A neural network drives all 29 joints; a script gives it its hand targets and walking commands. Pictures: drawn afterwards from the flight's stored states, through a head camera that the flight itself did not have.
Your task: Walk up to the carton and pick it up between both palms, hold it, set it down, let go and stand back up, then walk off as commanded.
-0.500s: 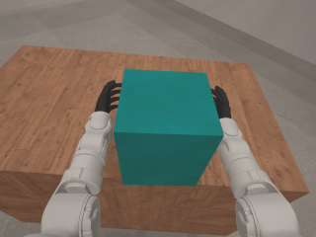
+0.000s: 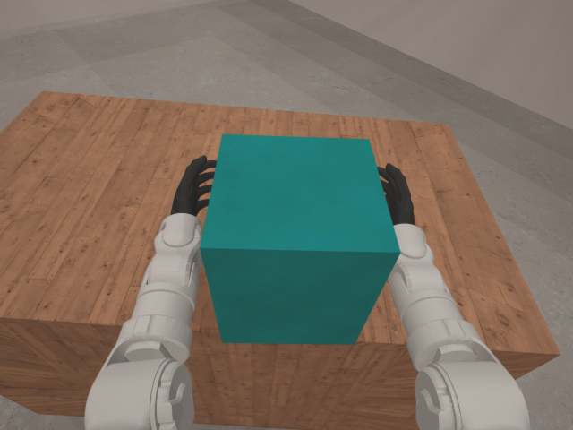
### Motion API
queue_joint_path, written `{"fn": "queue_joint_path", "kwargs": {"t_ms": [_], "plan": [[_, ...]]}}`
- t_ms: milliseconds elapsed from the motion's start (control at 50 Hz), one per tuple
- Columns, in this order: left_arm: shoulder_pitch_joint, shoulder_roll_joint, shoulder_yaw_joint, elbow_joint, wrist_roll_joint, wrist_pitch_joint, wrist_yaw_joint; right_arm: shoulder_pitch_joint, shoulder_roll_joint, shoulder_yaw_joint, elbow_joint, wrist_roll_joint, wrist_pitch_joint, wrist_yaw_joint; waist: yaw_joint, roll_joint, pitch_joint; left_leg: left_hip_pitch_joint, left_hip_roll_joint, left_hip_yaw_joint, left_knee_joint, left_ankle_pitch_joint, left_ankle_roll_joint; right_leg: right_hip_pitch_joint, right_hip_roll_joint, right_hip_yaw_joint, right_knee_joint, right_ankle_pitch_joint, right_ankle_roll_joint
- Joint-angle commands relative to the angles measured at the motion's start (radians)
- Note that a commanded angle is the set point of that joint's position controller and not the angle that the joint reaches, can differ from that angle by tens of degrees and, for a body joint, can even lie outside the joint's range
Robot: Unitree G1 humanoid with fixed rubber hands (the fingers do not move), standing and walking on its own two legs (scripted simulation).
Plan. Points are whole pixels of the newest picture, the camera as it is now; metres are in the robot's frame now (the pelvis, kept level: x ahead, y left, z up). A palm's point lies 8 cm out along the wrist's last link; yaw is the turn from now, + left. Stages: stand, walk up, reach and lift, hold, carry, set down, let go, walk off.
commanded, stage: reach and lift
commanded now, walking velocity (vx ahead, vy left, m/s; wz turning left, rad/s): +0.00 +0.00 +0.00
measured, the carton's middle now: (292, 245) +0.38 +0.02 +0.06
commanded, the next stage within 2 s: none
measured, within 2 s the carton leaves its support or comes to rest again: leaves its support in 0.10 s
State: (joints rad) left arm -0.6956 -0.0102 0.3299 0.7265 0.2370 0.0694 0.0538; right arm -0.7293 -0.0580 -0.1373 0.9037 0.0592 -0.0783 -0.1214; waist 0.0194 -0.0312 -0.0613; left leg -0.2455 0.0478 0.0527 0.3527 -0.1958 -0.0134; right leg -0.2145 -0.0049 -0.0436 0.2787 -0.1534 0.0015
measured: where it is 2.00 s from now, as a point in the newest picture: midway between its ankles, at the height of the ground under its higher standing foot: outside the picture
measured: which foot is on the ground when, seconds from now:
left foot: down 0.00-1.00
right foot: down 0.00-1.00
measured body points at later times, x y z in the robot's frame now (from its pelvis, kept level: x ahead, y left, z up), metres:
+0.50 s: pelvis -0.01 +0.00 +0.00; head -0.01 +0.02 +0.45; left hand +0.39 +0.18 +0.12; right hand +0.41 -0.13 +0.13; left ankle -0.02 +0.12 -0.75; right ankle -0.01 -0.12 -0.75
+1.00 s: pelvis -0.02 +0.00 +0.00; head -0.04 +0.02 +0.45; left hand +0.38 +0.18 +0.15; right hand +0.40 -0.13 +0.15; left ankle -0.02 +0.12 -0.75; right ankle -0.01 -0.12 -0.75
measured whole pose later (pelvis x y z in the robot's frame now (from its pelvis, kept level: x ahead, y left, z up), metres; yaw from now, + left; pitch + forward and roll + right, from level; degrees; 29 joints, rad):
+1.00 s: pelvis -0.02 +0.00 +0.00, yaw +0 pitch +3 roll -1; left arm -0.66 -0.01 0.27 0.53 0.17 0.31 0.11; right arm -0.72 -0.04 -0.14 0.80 0.06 0.03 -0.13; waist 0.02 -0.03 -0.12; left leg -0.24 0.05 0.05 0.36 -0.17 -0.01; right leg -0.20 0.00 -0.04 0.26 -0.12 0.00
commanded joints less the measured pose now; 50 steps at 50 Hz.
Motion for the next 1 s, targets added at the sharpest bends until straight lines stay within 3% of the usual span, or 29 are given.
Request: {"fn": "queue_joint_path", "kwargs": {"t_ms": [0, 120, 140, 160, 180, 200, 260, 280, 340, 380, 400, 440, 460, 480, 500, 520, 600, 660, 680, 720, 740, 780, 800, 840, 880, 900, 940, 960, 980], "plan": [[-0.476, -0.586, -0.362, -0.137, -0.013, -0.048, -0.128, -0.616, 0.548, 0.226, -0.260, -0.123, -0.127, 0.155, -0.009, 0.035, -0.584, 0.306, -0.065, 0.024, 0.028, 0.548, -0.046, 0.297, 0.051, -0.034, 0.033, 0.536, 0.034], [-0.552, -0.578, -0.350, -0.152, -0.007, -0.096, -0.130, -0.577, 0.581, 0.238, -0.196, -0.149, -0.153, 0.140, -0.012, 0.007, -0.586, 0.259, -0.074, 0.035, 0.030, 0.549, -0.044, 0.333, 0.039, -0.021, 0.044, 0.637, 0.041], [-0.572, -0.589, -0.377, -0.151, -0.006, -0.103, -0.130, -0.595, 0.573, 0.230, -0.208, -0.154, -0.170, 0.145, -0.023, 0.043, -0.586, 0.284, -0.071, 0.031, 0.028, 0.552, -0.054, 0.320, 0.039, -0.032, 0.042, 0.607, 0.034], [-0.550, -0.591, -0.364, -0.183, 0.006, -0.106, -0.130, -0.584, 0.570, 0.244, -0.203, -0.162, -0.175, 0.146, -0.003, 0.042, -0.582, 0.299, -0.066, 0.032, 0.036, 0.590, -0.057, 0.302, 0.048, -0.037, 0.040, 0.592, 0.029], [-0.605, -0.615, -0.415, -0.218, -0.011, -0.098, -0.119, -0.640, 0.551, 0.234, -0.239, -0.160, -0.184, 0.145, -0.034, 0.067, -0.619, 0.347, -0.050, 0.023, 0.047, 0.616, -0.074, 0.276, 0.059, -0.056, 0.033, 0.566, 0.024], [-0.624, -0.632, -0.423, -0.253, -0.018, -0.102, -0.113, -0.669, 0.566, 0.266, -0.263, -0.138, -0.197, 0.150, -0.013, 0.064, -0.641, 0.362, -0.047, 0.023, 0.052, 0.645, -0.072, 0.278, 0.064, -0.054, 0.030, 0.567, 0.023], [-0.586, -0.639, -0.453, -0.240, -0.023, -0.101, -0.107, -0.628, 0.547, 0.252, -0.235, -0.153, -0.201, 0.145, -0.039, 0.080, -0.632, 0.368, -0.044, 0.012, 0.054, 0.655, -0.078, 0.237, 0.067, -0.059, 0.015, 0.536, 0.010], [-0.588, -0.642, -0.456, -0.246, -0.025, -0.096, -0.102, -0.623, 0.539, 0.259, -0.222, -0.146, -0.193, 0.147, -0.026, 0.088, -0.627, 0.394, -0.042, 0.014, 0.052, 0.659, -0.082, 0.235, 0.073, -0.060, 0.003, 0.503, 0.004], [-0.683, -0.630, -0.460, -0.282, -0.046, -0.085, -0.097, -0.654, 0.526, 0.237, -0.204, -0.145, -0.187, 0.147, -0.039, 0.076, -0.585, 0.398, -0.038, 0.009, 0.034, 0.601, -0.077, 0.217, 0.074, -0.064, -0.018, 0.433, 0.004], [-0.638, -0.594, -0.409, -0.211, -0.031, -0.065, -0.112, -0.611, 0.538, 0.235, -0.147, -0.148, -0.150, 0.147, -0.021, 0.025, -0.467, 0.328, -0.048, 0.023, 0.013, 0.502, -0.056, 0.247, 0.063, -0.046, -0.018, 0.398, 0.016], [-0.688, -0.622, -0.444, -0.293, -0.040, -0.068, -0.100, -0.649, 0.525, 0.250, -0.189, -0.129, -0.164, 0.154, -0.021, 0.080, -0.545, 0.398, -0.039, 0.015, 0.021, 0.556, -0.073, 0.244, 0.073, -0.057, -0.004, 0.406, 0.008], [-0.665, -0.601, -0.427, -0.249, -0.029, -0.034, -0.101, -0.617, 0.519, 0.232, -0.141, -0.128, -0.132, 0.155, -0.014, 0.083, -0.485, 0.379, -0.038, 0.024, 0.014, 0.527, -0.074, 0.236, 0.069, -0.053, -0.020, 0.340, 0.006], [-0.601, -0.579, -0.407, -0.169, -0.016, -0.006, -0.106, -0.580, 0.494, 0.215, -0.094, -0.121, -0.107, 0.152, -0.032, 0.067, -0.415, 0.365, -0.044, 0.023, 0.002, 0.465, -0.065, 0.226, 0.072, -0.058, -0.030, 0.305, 0.010], [-0.613, -0.563, -0.390, -0.191, -0.020, 0.000, -0.118, -0.640, 0.503, 0.244, -0.174, -0.111, -0.109, 0.152, 0.004, 0.057, -0.404, 0.332, -0.055, 0.034, -0.005, 0.431, -0.049, 0.270, 0.057, -0.044, -0.025, 0.324, 0.014], [-0.705, -0.582, -0.426, -0.251, -0.046, -0.007, -0.115, -0.696, 0.521, 0.242, -0.213, -0.109, -0.115, 0.151, -0.019, 0.053, -0.514, 0.350, -0.048, 0.024, 0.000, 0.437, -0.053, 0.254, 0.062, -0.048, -0.009, 0.335, 0.017], [-0.712, -0.573, -0.413, -0.228, -0.045, -0.006, -0.112, -0.706, 0.521, 0.237, -0.200, -0.114, -0.105, 0.154, -0.004, 0.042, -0.489, 0.334, -0.048, 0.031, -0.005, 0.418, -0.046, 0.234, 0.064, -0.039, -0.018, 0.300, 0.017], [-0.783, -0.619, -0.480, -0.335, -0.084, 0.007, -0.102, -0.762, 0.570, 0.276, -0.260, -0.093, -0.091, 0.154, -0.023, 0.063, -0.559, 0.359, -0.050, 0.016, 0.011, 0.460, -0.052, 0.231, 0.064, -0.047, -0.008, 0.318, 0.014], [-0.737, -0.638, -0.527, -0.335, -0.103, 0.049, -0.096, -0.713, 0.566, 0.310, -0.249, -0.050, -0.058, 0.146, -0.036, 0.065, -0.561, 0.370, -0.050, 0.002, 0.026, 0.481, -0.064, 0.245, 0.067, -0.047, 0.000, 0.352, 0.012], [-0.698, -0.635, -0.537, -0.349, -0.105, 0.063, -0.095, -0.786, 0.572, 0.349, -0.366, -0.042, -0.066, 0.142, -0.007, 0.051, -0.617, 0.374, -0.053, -0.006, 0.040, 0.534, -0.061, 0.260, 0.071, -0.040, 0.010, 0.404, 0.013], [-0.695, -0.631, -0.570, -0.369, -0.119, 0.089, -0.095, -0.779, 0.566, 0.364, -0.362, -0.021, -0.041, 0.130, -0.033, 0.068, -0.614, 0.371, -0.064, -0.018, 0.033, 0.507, -0.056, 0.290, 0.062, -0.032, 0.013, 0.435, 0.023], [-0.609, -0.617, -0.545, -0.292, -0.108, 0.122, -0.110, -0.762, 0.567, 0.382, -0.376, -0.017, -0.018, 0.120, -0.028, 0.026, -0.528, 0.328, -0.071, -0.009, 0.019, 0.448, -0.038, 0.316, 0.061, -0.018, 0.001, 0.432, 0.028], [-0.736, -0.618, -0.551, -0.436, -0.129, 0.131, -0.105, -0.812, 0.600, 0.396, -0.401, 0.022, 0.000, 0.112, -0.016, 0.035, -0.583, 0.318, -0.077, -0.017, 0.017, 0.448, -0.042, 0.352, 0.058, -0.018, 0.019, 0.443, 0.038], [-0.678, -0.630, -0.555, -0.376, -0.124, 0.151, -0.106, -0.826, 0.602, 0.409, -0.410, 0.024, 0.008, 0.112, -0.017, 0.018, -0.563, 0.323, -0.077, -0.026, 0.017, 0.445, -0.032, 0.357, 0.053, -0.014, 0.019, 0.465, 0.038], [-0.653, -0.611, -0.554, -0.410, -0.124, 0.187, -0.107, -0.804, 0.586, 0.432, -0.436, 0.065, 0.032, 0.101, -0.011, 0.050, -0.567, 0.344, -0.087, -0.015, 0.033, 0.493, -0.041, 0.366, 0.060, -0.011, 0.032, 0.504, 0.043], [-0.702, -0.619, -0.586, -0.447, -0.154, 0.189, -0.113, -0.850, 0.600, 0.432, -0.502, 0.049, 0.040, 0.092, -0.042, 0.032, -0.609, 0.329, -0.097, -0.022, 0.035, 0.475, -0.041, 0.362, 0.062, -0.018, 0.027, 0.505, 0.047], [-0.676, -0.638, -0.597, -0.487, -0.164, 0.201, -0.109, -0.873, 0.608, 0.471, -0.552, 0.086, 0.042, 0.092, -0.022, 0.034, -0.660, 0.347, -0.092, -0.029, 0.048, 0.529, -0.042, 0.373, 0.070, -0.014, 0.046, 0.552, 0.049], [-0.656, -0.630, -0.601, -0.487, -0.157, 0.225, -0.112, -0.840, 0.612, 0.475, -0.579, 0.095, 0.061, 0.082, -0.031, 0.053, -0.643, 0.327, -0.102, -0.028, 0.051, 0.506, -0.047, 0.404, 0.062, -0.006, 0.049, 0.583, 0.047], [-0.664, -0.607, -0.582, -0.494, -0.149, 0.240, -0.117, -0.835, 0.591, 0.444, -0.558, 0.071, 0.078, 0.079, -0.053, 0.051, -0.609, 0.339, -0.102, -0.030, 0.042, 0.505, -0.042, 0.379, 0.062, -0.013, 0.040, 0.548, 0.049], [-0.655, -0.591, -0.538, -0.469, -0.118, 0.263, -0.126, -0.806, 0.591, 0.438, -0.487, 0.072, 0.102, 0.077, -0.040, 0.036, -0.530, 0.312, -0.102, -0.022, 0.027, 0.442, -0.036, 0.381, 0.062, -0.008, 0.030, 0.499, 0.048]]}}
